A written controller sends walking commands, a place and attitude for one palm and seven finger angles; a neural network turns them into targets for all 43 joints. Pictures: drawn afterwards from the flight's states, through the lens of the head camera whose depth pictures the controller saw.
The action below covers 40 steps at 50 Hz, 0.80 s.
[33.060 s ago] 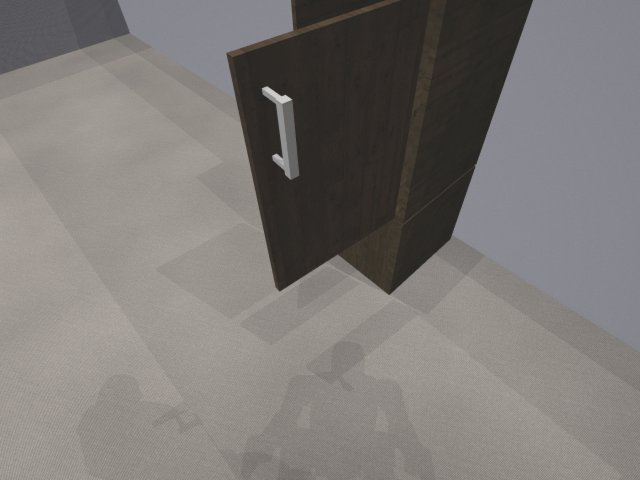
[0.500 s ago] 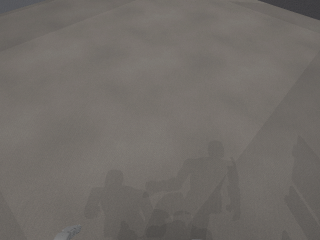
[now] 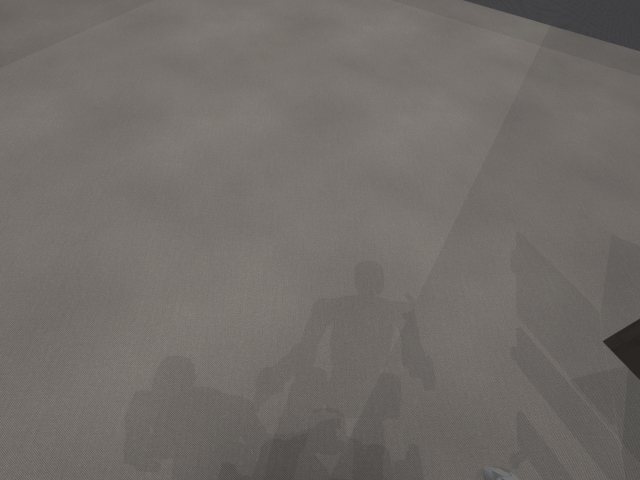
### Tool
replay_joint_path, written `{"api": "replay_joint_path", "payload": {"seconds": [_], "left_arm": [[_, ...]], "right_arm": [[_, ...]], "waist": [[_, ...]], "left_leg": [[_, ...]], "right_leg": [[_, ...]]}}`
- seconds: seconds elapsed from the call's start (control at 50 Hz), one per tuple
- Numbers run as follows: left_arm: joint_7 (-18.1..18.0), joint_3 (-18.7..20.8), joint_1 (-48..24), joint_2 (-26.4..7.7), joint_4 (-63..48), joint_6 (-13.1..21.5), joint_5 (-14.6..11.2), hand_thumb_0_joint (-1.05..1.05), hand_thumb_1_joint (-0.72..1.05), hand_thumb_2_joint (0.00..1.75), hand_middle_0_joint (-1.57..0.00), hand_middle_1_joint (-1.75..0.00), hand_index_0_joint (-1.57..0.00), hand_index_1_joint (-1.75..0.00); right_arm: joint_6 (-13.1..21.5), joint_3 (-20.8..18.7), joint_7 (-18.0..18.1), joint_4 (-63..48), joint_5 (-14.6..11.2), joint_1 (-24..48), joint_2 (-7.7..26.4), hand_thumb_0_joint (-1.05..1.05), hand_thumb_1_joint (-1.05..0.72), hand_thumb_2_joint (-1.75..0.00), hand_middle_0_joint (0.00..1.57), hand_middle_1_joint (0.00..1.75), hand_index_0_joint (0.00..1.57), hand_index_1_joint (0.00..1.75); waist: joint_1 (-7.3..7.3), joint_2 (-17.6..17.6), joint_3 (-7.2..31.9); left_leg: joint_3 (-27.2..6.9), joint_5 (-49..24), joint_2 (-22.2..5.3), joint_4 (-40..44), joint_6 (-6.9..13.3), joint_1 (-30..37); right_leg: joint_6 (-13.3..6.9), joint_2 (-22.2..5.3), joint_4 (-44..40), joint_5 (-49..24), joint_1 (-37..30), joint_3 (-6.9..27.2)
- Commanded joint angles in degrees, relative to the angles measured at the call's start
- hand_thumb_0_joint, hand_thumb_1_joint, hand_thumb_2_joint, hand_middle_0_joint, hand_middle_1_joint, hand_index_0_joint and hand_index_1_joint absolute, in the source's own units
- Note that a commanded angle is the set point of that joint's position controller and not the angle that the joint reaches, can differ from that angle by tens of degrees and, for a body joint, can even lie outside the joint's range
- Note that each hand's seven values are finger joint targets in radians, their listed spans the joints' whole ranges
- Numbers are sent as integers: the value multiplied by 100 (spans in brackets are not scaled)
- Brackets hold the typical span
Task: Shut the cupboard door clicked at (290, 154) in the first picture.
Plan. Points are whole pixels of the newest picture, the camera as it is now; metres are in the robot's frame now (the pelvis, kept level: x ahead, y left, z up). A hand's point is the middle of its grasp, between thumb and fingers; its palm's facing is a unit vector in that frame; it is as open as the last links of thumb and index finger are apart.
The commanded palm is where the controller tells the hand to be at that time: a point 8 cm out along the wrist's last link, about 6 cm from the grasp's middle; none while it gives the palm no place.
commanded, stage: turn to face it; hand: left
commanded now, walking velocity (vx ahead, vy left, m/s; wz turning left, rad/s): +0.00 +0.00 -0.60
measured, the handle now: out of the picture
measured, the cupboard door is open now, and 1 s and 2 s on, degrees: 58 58 58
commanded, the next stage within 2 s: take the last steps up to it in 1.62 s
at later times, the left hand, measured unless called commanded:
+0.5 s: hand (230, 451) +0.17 +0.13 -0.14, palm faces -0.30 -0.91 -0.28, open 7.4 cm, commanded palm none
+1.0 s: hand (229, 437) +0.19 +0.14 -0.17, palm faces -0.51 -0.84 -0.19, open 7.4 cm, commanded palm none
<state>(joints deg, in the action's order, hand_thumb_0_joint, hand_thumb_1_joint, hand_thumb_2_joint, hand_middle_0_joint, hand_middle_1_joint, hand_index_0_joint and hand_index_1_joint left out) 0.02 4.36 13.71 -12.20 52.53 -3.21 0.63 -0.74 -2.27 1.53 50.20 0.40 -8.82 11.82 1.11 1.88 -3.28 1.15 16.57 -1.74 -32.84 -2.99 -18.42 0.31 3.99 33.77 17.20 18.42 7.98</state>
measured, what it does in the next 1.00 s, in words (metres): steps on the spot, turning right: right foot, then left foot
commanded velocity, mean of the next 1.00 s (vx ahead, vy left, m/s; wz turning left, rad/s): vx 0.00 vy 0.00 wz -0.60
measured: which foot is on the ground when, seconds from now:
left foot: down 0.00-0.44, up 0.46-0.88, down 0.90-1.00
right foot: up 0.00-0.42, down 0.44-0.90, up 0.92-1.00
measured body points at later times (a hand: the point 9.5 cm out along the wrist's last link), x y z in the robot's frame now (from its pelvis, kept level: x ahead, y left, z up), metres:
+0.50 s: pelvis -0.01 -0.03 -0.01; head +0.02 -0.06 +0.44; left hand +0.19 +0.18 -0.12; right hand -0.07 -0.29 -0.16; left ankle +0.00 +0.11 -0.70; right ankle -0.04 -0.13 -0.73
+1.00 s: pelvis +0.03 +0.00 +0.01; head +0.09 +0.01 +0.45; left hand +0.22 +0.19 -0.16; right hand -0.02 -0.26 -0.11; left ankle +0.09 +0.08 -0.73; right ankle -0.06 -0.10 -0.67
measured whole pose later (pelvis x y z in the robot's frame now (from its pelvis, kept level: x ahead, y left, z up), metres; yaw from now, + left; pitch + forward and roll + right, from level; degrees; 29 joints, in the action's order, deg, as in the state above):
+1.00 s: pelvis +0.03 +0.00 +0.01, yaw -35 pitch +1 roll -2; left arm 0.7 5.3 12.7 -14.4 53.4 -4.3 1.0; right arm -0.6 -0.8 1.8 49.6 1.5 -10.0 10.8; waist 1.4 2.6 -4.2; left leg 5.2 16.9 -3.3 -32.0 1.7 -16.1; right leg 1.7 3.4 56.0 27.9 25.7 3.1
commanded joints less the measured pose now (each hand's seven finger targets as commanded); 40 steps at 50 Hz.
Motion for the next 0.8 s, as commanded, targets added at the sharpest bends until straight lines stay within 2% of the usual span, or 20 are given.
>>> {"api": "replay_joint_path", "payload": {"seconds": [0.0,0.02,0.04,0.06,0.1,0.14,0.22,0.32,0.36,0.38,0.4,0.42,0.44,0.46,0.48,0.52,0.54,0.62,0.72,0.78], "left_arm": [[28,185,-255,-641,-694,101,36,0,90,90,-20,-30,-20,-30],[48,231,-156,-652,-561,47,97,0,90,90,-20,-30,-20,-30],[95,275,-199,-743,-475,34,111,0,90,90,-20,-30,-20,-30],[131,266,-155,-672,-461,14,86,0,90,90,-20,-30,-20,-30],[170,235,-162,-569,-449,-27,56,0,90,90,-20,-30,-20,-30],[198,220,-213,-513,-467,-44,56,0,90,90,-20,-30,-20,-30],[219,175,-523,-446,-610,-47,60,0,90,90,-20,-30,-20,-30],[216,103,-645,-403,-664,44,60,0,90,90,-20,-30,-20,-30],[204,127,-362,-460,-582,84,52,0,90,90,-20,-30,-20,-30],[184,166,14,-623,-457,124,67,0,90,90,-20,-30,-20,-30],[127,240,385,-1119,-333,200,116,0,90,90,-20,-30,-20,-30],[34,349,606,-1681,-258,254,116,0,90,90,-20,-30,-20,-30],[-32,338,712,-1721,-246,227,30,0,90,90,-20,-30,-20,-30],[-72,309,357,-1503,-324,215,33,0,90,90,-20,-30,-20,-30],[-92,299,-36,-1371,-405,221,50,0,90,90,-20,-30,-20,-30],[-98,192,-509,-1048,-518,223,26,0,90,90,-20,-30,-20,-30],[-77,170,-506,-1001,-559,247,27,0,90,90,-20,-30,-20,-30],[-49,174,-167,-1055,-427,295,47,0,90,90,-20,-30,-20,-30],[-48,228,9,-1139,-374,264,89,0,90,90,-20,-30,-20,-30],[-42,271,-153,-1202,-418,219,93,0,90,90,-20,-30,-20,-30]], "right_arm": [[65,-276,114,-368,152,-851,1377,0,-90,-90,20,30,20,30],[106,-198,134,-393,161,-507,1141,0,-90,-90,20,30,20,30],[118,-166,149,-429,154,-429,1017,0,-90,-90,20,30,20,30],[114,-137,155,-476,152,-351,996,0,-90,-90,20,30,20,30],[116,-138,157,-422,137,-445,971,0,-90,-90,20,30,20,30],[120,-167,149,-372,119,-595,951,0,-90,-90,20,30,20,30],[103,-237,111,-216,120,-823,1010,0,-90,-90,20,30,20,30],[57,-351,29,-95,140,-845,1186,0,-90,-90,20,30,20,30],[42,-377,6,-105,117,-687,1240,0,-90,-90,20,30,20,30],[31,-384,-15,-120,79,-566,1218,0,-90,-90,20,30,20,30],[20,-341,-60,-197,15,-620,932,0,-90,-90,20,30,20,30],[-4,-202,-93,-489,40,-283,488,0,-90,-90,20,30,20,30],[-113,-198,-28,-515,37,-209,714,0,-90,-90,20,30,20,30],[-150,-223,-29,-457,33,-158,677,0,-90,-90,20,30,20,30],[-142,-237,-24,-381,45,-207,689,0,-90,-90,20,30,20,30],[-141,-272,-66,-196,78,-375,783,0,-90,-90,20,30,20,30],[-144,-260,-87,-149,86,-467,751,0,-90,-90,20,30,20,30],[-145,-248,-75,-158,74,-356,667,0,-90,-90,20,30,20,30],[-99,-229,-37,-363,31,-40,641,0,-90,-90,20,30,20,30],[-49,-211,-5,-379,-4,-131,603,0,-90,-90,20,30,20,30]], "waist": [[-331,-1193,606],[-144,-1649,491],[-136,-1348,322],[-70,-1239,293],[-87,-1158,342],[-152,-1065,443],[-283,-1228,396],[-359,-1511,497],[-151,-1402,588],[72,-1036,696],[243,181,910],[387,1722,643],[407,1306,701],[243,1008,402],[91,1353,310],[-140,1119,239],[-186,853,322],[-90,387,473],[23,540,482],[-55,642,487]], "left_leg": [[-1778,-2030,-2528,1524,1228,1123],[-1490,-2309,-2246,1596,1110,992],[-1159,-2658,-2026,1494,1005,908],[-767,-2876,-1858,1407,954,984],[-374,-2881,-1697,1359,931,1162],[-142,-2841,-1666,1322,942,1442],[55,-2546,-1841,1321,1039,1612],[363,-2665,-1945,858,980,1449],[595,-2325,-1877,452,732,1141],[813,-1857,-1713,-98,473,731],[1093,-708,-1250,-1146,134,-117],[1039,2032,-360,-2494,-136,-1583],[192,2021,-411,-3232,-78,-1656],[-79,1522,-511,-3494,-53,-1847],[-116,1249,-530,-3561,-86,-1984],[-178,506,-610,-3447,-159,-1666],[-91,350,-530,-3299,-197,-1481],[-67,379,-327,-2701,-261,-1359],[-91,749,-179,-1855,-242,-1214],[-72,756,-26,-1044,-163,-582]], "right_leg": [[81,-312,2781,1754,1143,-398],[158,-385,3141,1454,1316,-394],[204,-431,3399,1234,1315,-459],[251,-482,3472,1039,1345,-520],[315,-516,3487,764,1356,-659],[347,-559,3334,613,1415,-786],[362,-687,2519,689,1334,-993],[188,-505,909,789,449,-1350],[80,-444,-14,57,-229,-1420],[-12,-485,-748,-689,-951,-1352],[-287,-1318,-1344,-1457,-1861,-323],[-886,-2513,-1475,-3270,-2039,1527],[-1291,-2766,-1564,-3057,-1670,1575],[-1268,-2460,-1720,-2105,-1340,1313],[-1167,-2243,-1809,-1557,-1238,1360],[-941,-1784,-1729,-1469,-924,630],[-894,-1643,-1678,-1634,-848,442],[-1008,-1611,-1547,-2023,-1078,661],[-1209,-1670,-1412,-2125,-1152,1225],[-1163,-1588,-1241,-2284,-773,1439]]}}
